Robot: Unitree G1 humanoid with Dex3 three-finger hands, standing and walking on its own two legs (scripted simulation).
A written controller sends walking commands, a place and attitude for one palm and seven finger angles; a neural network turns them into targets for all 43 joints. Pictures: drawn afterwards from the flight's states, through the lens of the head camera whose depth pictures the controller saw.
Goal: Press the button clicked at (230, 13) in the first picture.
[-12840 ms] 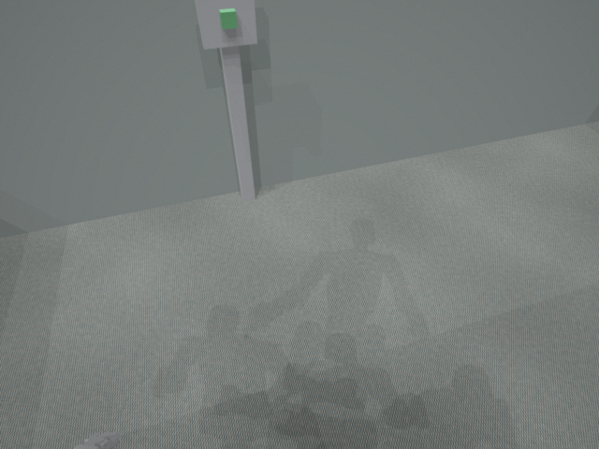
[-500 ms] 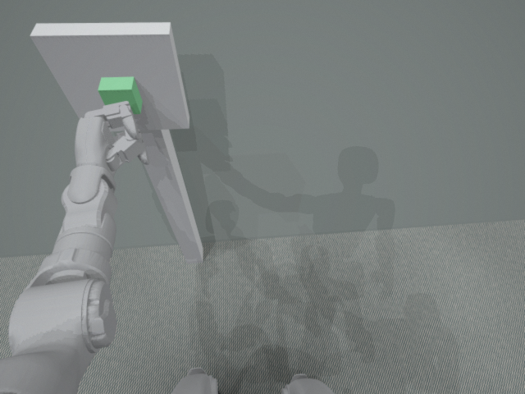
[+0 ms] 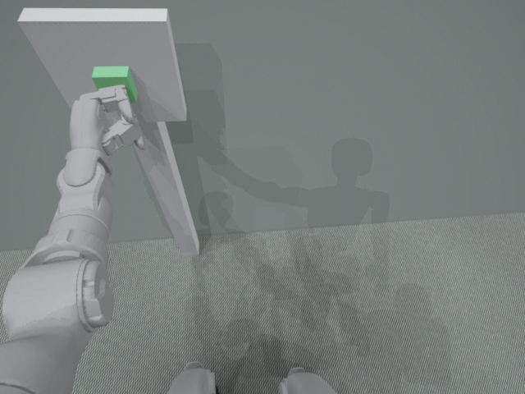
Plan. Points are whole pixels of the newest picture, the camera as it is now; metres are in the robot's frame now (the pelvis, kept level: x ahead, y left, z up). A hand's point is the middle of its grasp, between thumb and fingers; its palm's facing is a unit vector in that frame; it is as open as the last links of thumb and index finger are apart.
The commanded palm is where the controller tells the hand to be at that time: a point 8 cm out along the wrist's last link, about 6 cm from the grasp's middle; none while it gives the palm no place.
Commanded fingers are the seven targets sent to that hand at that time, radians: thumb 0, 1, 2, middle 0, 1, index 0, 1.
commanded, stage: press the button with the knuckle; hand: left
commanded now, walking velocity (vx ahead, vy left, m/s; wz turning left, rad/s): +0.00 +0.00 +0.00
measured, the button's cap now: (116, 82) +0.56 +0.19 +0.12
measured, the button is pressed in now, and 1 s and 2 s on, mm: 5 0 0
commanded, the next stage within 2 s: hold the button down briefly in 0.20 s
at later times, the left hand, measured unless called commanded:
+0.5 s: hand (134, 119) +0.51 +0.16 +0.09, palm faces +0.06 -1.00 -0.02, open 3.6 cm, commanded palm +0.51 +0.20 +0.09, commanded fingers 0.00 0.90 0.90 -1.30 -1.50 -1.30 -1.50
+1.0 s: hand (135, 128) +0.50 +0.16 +0.09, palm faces +0.05 -1.00 -0.01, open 3.4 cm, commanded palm +0.46 +0.20 +0.09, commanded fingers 0.00 0.90 0.90 -1.30 -1.50 -1.30 -1.50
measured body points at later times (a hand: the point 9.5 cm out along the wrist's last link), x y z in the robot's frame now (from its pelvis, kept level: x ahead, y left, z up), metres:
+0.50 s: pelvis -0.02 +0.00 -0.01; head +0.10 +0.02 +0.42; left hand +0.50 +0.22 +0.10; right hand -0.05 -0.26 -0.12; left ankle +0.03 +0.12 -0.68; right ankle -0.02 -0.11 -0.68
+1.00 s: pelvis -0.01 +0.01 +0.00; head +0.09 +0.03 +0.43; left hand +0.49 +0.21 +0.09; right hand -0.01 -0.25 -0.12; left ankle +0.03 +0.12 -0.68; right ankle -0.02 -0.11 -0.68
